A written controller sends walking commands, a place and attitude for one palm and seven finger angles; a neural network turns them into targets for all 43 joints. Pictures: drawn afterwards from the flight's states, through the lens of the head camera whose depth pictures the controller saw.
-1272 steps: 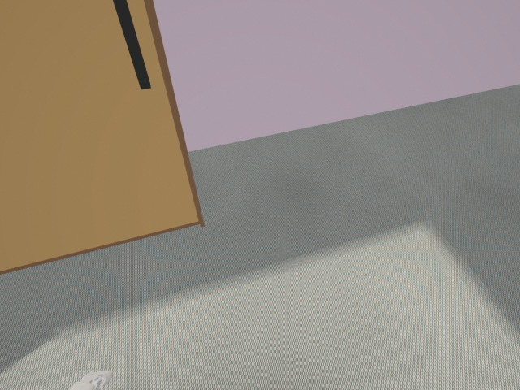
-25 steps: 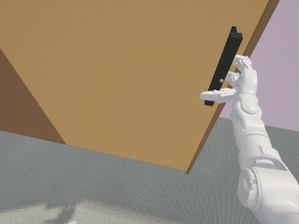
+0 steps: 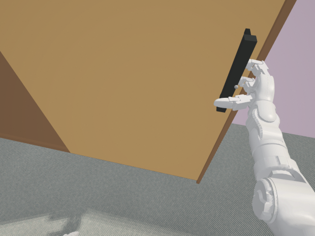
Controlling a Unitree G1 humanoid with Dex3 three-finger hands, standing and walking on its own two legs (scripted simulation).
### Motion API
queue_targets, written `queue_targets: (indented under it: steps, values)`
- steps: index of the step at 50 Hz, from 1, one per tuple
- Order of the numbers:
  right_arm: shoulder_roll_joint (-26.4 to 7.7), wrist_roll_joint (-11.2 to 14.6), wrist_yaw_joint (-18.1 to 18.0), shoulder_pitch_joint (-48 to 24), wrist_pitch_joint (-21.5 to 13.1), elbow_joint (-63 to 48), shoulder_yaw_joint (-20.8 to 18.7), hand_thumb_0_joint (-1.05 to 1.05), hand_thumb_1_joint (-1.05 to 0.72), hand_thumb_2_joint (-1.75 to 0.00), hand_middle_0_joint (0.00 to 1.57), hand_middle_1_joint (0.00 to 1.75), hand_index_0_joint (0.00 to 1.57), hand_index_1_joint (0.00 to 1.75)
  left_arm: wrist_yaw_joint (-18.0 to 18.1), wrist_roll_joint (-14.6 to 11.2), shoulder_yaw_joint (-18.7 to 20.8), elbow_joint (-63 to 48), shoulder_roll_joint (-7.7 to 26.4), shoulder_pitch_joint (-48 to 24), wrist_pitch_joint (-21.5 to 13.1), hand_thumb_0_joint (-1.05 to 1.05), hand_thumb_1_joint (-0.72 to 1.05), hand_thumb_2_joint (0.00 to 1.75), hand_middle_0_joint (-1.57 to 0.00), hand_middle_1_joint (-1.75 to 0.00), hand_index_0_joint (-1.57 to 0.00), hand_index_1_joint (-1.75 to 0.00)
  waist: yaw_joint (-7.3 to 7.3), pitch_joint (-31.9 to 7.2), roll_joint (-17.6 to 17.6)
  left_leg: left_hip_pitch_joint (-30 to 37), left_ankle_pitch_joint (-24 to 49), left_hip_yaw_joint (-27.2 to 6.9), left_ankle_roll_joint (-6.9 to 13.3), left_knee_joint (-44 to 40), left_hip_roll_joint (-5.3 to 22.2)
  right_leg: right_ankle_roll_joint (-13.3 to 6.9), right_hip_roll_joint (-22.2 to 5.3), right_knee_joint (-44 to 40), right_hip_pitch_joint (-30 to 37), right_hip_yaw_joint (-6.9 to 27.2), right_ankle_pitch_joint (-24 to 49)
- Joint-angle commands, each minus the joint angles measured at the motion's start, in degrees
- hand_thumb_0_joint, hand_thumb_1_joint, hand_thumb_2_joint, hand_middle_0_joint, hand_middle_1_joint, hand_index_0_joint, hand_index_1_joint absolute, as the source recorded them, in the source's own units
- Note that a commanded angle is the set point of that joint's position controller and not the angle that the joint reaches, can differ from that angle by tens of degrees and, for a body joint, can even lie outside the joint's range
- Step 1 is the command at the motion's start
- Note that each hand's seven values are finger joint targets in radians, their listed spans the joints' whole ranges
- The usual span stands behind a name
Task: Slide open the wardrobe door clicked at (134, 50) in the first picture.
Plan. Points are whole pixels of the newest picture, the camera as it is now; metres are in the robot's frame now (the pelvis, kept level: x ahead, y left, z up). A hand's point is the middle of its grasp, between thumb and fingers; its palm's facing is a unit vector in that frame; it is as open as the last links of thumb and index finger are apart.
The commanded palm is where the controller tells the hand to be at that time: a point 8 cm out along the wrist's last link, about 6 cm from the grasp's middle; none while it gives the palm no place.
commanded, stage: move the hooked fingers beside the handle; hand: right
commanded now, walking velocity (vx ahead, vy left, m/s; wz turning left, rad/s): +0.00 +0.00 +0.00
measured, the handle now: (232, 74) +0.54 -0.13 +0.14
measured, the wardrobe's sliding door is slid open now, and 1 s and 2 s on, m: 0.00 0.00 0.00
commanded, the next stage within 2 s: none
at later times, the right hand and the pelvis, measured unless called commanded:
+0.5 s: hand (250, 94) +0.45 -0.16 +0.15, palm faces +0.10 +0.99 +0.03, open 14.0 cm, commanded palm +0.42 -0.21 +0.15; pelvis +0.00 -0.01 +0.00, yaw +0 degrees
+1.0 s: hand (253, 96) +0.45 -0.17 +0.14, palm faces +0.11 +0.99 +0.02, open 14.0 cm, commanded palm +0.41 -0.22 +0.15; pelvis -0.01 -0.01 +0.00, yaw +0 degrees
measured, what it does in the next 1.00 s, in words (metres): stands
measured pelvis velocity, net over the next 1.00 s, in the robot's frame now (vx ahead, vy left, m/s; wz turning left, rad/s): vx -0.01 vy -0.01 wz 0.00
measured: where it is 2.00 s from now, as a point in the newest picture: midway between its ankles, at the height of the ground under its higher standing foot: outside the picture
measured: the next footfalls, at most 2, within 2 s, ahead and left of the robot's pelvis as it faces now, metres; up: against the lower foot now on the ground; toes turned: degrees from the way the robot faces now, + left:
none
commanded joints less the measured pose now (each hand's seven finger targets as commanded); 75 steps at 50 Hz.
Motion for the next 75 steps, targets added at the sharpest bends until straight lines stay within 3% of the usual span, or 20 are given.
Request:
queue_targets:
  steps: [1,5,13,15,19,26,31,33,38,41,45,48,51,55,59,62,65,68,72,75]
  values:
    - [-11.5,0.11,0.39,-27.01,-3.79,-12.74,-1.08,0.0,0.5,-0.3,0.3,1.2,0.3,1.2,0.64,0.03,2.51,-5.57,7.67,2.24,-1.34,0.0,0.9,0.9,-0.2,-0.3,-0.2,-0.3,-0.38,-18.49,1.55,2.71,23.76,-2.08,-1.58,-3.75,0.47,-2.36,2.13,-1.03,13.28,1.17,15.1]
    - [-12.64,0.68,0.77,-26.44,-4.08,-13.93,-2.12,0.0,0.5,-0.3,0.3,1.2,0.3,1.2,0.81,0.06,2.55,-5.71,7.8,2.23,-1.34,0.0,0.9,0.9,-0.2,-0.3,-0.2,-0.3,-0.66,-19.28,3.13,3.73,24.59,-2.06,-1.63,-3.56,0.38,-2.43,2.0,-1.08,13.41,1.45,15.81]
    - [-11.18,1.37,2.85,-26.33,-3.66,-16.69,0.25,0.0,0.5,-0.3,0.3,1.2,0.3,1.2,1.06,-0.36,2.61,-5.89,7.94,1.63,-1.4,0.0,0.9,0.9,-0.2,-0.3,-0.2,-0.3,-0.16,-19.23,1.09,2.57,23.59,-1.76,-1.4,-3.8,0.31,-2.38,1.87,-0.95,15.47,1.84,16.4]
    - [-11.05,1.98,2.9,-24.47,-3.42,-17.9,-0.43,0.0,0.5,-0.3,0.3,1.2,0.3,1.2,1.07,-0.46,2.68,-6.12,7.8,1.08,-1.65,0.0,0.9,0.9,-0.2,-0.3,-0.2,-0.3,-1.03,-20.83,-0.82,2.55,23.92,-1.61,-1.22,-3.53,0.21,-2.22,1.84,-0.96,17.04,1.95,17.67]
    - [-11.49,2.34,2.93,-23.41,-2.68,-17.06,-0.79,0.0,0.5,-0.3,0.3,1.2,0.3,1.2,1.15,-0.48,2.46,-5.86,8.03,0.87,-1.72,0.0,0.9,0.9,-0.2,-0.3,-0.2,-0.3,-0.7,-17.94,2.6,1.98,22.43,-1.4,-1.44,-4.13,0.21,-2.38,1.72,-1.33,15.44,2.14,16.05]
    - [-14.2,1.78,3.35,-25.96,-2.67,-15.61,-1.79,0.0,0.5,-0.3,0.3,1.2,0.3,1.2,1.83,-0.56,1.99,-5.92,8.1,0.33,-1.62,0.0,0.9,0.9,-0.2,-0.3,-0.2,-0.3,-0.45,-16.55,1.14,1.09,18.49,-1.7,-1.31,-4.49,0.58,-2.27,1.73,-1.81,14.15,2.4,12.43]
    - [-13.43,2.27,4.12,-25.96,-4.02,-16.51,-1.12,0.0,0.5,-0.3,0.3,1.2,0.3,1.2,1.75,-0.67,2.17,-5.74,8.24,0.53,-2.47,0.0,0.9,0.9,-0.2,-0.3,-0.2,-0.3,-0.61,-19.72,-1.1,-0.18,17.89,-1.21,-0.95,-3.75,0.27,-1.86,1.36,-1.3,17.56,3.18,14.42]
    - [-11.0,2.23,4.46,-25.36,-3.61,-14.73,1.08,0.0,0.5,-0.3,0.3,1.2,0.3,1.2,1.61,-0.69,2.03,-5.7,8.3,0.79,-2.56,0.0,0.9,0.9,-0.2,-0.3,-0.2,-0.3,0.03,-17.73,0.15,-1.21,16.77,-0.91,-1.01,-3.93,0.19,-1.89,1.32,-1.24,16.69,3.42,13.71]
    - [-13.14,2.42,3.98,-24.54,-2.96,-14.97,-1.17,0.0,0.5,-0.3,0.3,1.2,0.3,1.2,1.49,-0.58,2.22,-5.93,8.69,1.08,-2.49,0.0,0.9,0.9,-0.2,-0.3,-0.2,-0.3,-0.86,-17.9,1.77,-0.28,16.93,-0.82,-0.97,-3.72,0.15,-1.92,1.22,-1.5,15.58,3.58,13.99]
    - [-12.69,2.15,3.49,-24.7,-3.59,-18.71,-1.02,0.0,0.5,-0.3,0.3,1.2,0.3,1.2,1.34,-0.53,2.28,-6.34,8.24,0.56,-2.71,0.0,0.9,0.9,-0.2,-0.3,-0.2,-0.3,-1.27,-20.53,-1.36,-0.25,18.4,-0.82,-0.87,-3.16,0.09,-1.67,1.1,-1.25,18.2,3.45,16.39]
    - [-12.85,2.01,3.49,-23.69,-2.86,-16.43,-0.79,0.0,0.5,-0.3,0.3,1.2,0.3,1.2,1.52,-0.7,2.03,-6.21,8.37,0.33,-2.5,0.0,0.9,0.9,-0.2,-0.3,-0.2,-0.3,-0.65,-15.73,1.45,-0.6,16.1,-1.04,-1.18,-4.22,0.11,-2.01,1.17,-1.92,14.61,3.09,12.3]
    - [-16.31,1.59,3.33,-24.6,-3.24,-17.52,-3.21,0.0,0.5,-0.3,0.3,1.2,0.3,1.2,1.88,-0.57,2.16,-6.24,8.7,0.58,-2.48,0.0,0.9,0.9,-0.2,-0.3,-0.2,-0.3,-1.23,-17.85,0.69,0.64,15.55,-1.36,-0.97,-4.2,0.28,-2.04,1.2,-1.99,15.2,3.15,12.05]
    - [-12.91,1.84,3.89,-23.44,-3.62,-19.57,-0.6,0.0,0.5,-0.3,0.3,1.2,0.3,1.2,1.76,-0.72,2.11,-6.54,8.12,0.13,-2.88,0.0,0.9,0.9,-0.2,-0.3,-0.2,-0.3,-1.18,-19.63,-2.21,0.01,17.02,-1.05,-0.82,-3.74,0.12,-1.75,1.16,-1.73,18.0,3.22,14.56]
    - [-16.82,2.69,4.74,-20.25,-2.39,-15.94,-4.32,0.0,0.5,-0.3,0.3,1.2,0.3,1.2,2.02,-0.79,2.01,-6.28,8.68,0.33,-2.55,0.0,0.9,0.9,-0.2,-0.3,-0.2,-0.3,-1.61,-16.49,2.98,2.19,18.08,-1.48,-1.25,-4.6,0.31,-2.31,1.44,-2.14,13.71,2.49,12.55]
    - [-18.47,2.8,6.05,-18.73,-2.06,-19.02,-5.01,0.0,0.5,-0.3,0.3,1.2,0.3,1.2,2.19,-1.01,1.9,-7.3,8.54,-0.41,-2.16,0.0,0.9,0.9,-0.2,-0.3,-0.2,-0.3,-2.06,-17.31,1.52,4.26,20.38,-1.96,-1.34,-4.49,0.67,-2.54,1.64,-2.28,13.36,1.83,13.32]
    - [-16.02,3.23,7.22,-18.05,-2.0,-21.94,-2.66,0.0,0.5,-0.3,0.3,1.2,0.3,1.2,2.32,-1.25,1.98,-7.8,8.23,-0.95,-2.1,0.0,0.9,0.9,-0.2,-0.3,-0.2,-0.3,-1.76,-17.86,-1.14,3.17,20.75,-1.71,-1.14,-4.45,0.47,-2.4,1.61,-1.92,15.78,1.92,14.7]
    - [-17.11,4.29,7.89,-20.04,-1.24,-21.95,-3.14,0.0,0.5,-0.3,0.3,1.2,0.3,1.2,2.63,-1.47,2.1,-7.26,8.71,-0.96,-2.07,0.0,0.9,0.9,-0.2,-0.3,-0.2,-0.3,-1.04,-16.83,0.27,2.41,19.45,-1.8,-1.34,-5.04,0.57,-2.51,1.59,-2.01,15.57,2.31,13.17]
    - [-13.83,4.61,8.1,-21.16,-0.5,-21.08,-0.05,0.0,0.5,-0.3,0.3,1.2,0.3,1.2,2.74,-1.59,1.85,-6.98,8.52,-1.16,-2.29,0.0,0.9,0.9,-0.2,-0.3,-0.2,-0.3,-0.01,-15.01,0.83,0.38,17.34,-1.56,-1.44,-5.7,0.61,-2.62,1.59,-1.79,15.91,2.54,11.87]
    - [-13.72,4.16,7.2,-22.15,-1.09,-22.56,-0.07,0.0,0.5,-0.3,0.3,1.2,0.3,1.2,2.69,-1.41,1.82,-6.72,8.3,-1.7,-2.71,0.0,0.9,0.9,-0.2,-0.3,-0.2,-0.3,-0.82,-17.9,-2.65,-0.11,16.78,-1.21,-0.99,-4.94,0.56,-2.07,1.58,-1.9,18.26,3.34,13.24]
    - [-16.52,4.07,6.4,-21.15,-0.76,-18.87,-2.89,0.0,0.5,-0.3,0.3,1.2,0.3,1.2,2.7,-1.19,1.67,-6.34,8.73,-1.44,-2.47,0.0,0.9,0.9,-0.2,-0.3,-0.2,-0.3,-1.08,-16.28,1.5,0.87,16.68,-1.42,-1.32,-5.11,0.72,-2.31,1.61,-2.18,15.26,3.16,11.82]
